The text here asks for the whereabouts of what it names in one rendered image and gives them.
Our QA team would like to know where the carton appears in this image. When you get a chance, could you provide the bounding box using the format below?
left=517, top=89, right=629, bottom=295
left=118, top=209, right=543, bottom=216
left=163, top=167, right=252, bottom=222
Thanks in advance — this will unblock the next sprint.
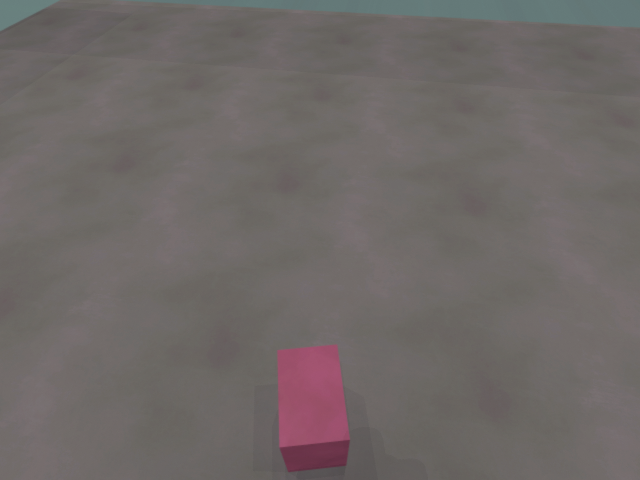
left=277, top=344, right=350, bottom=472

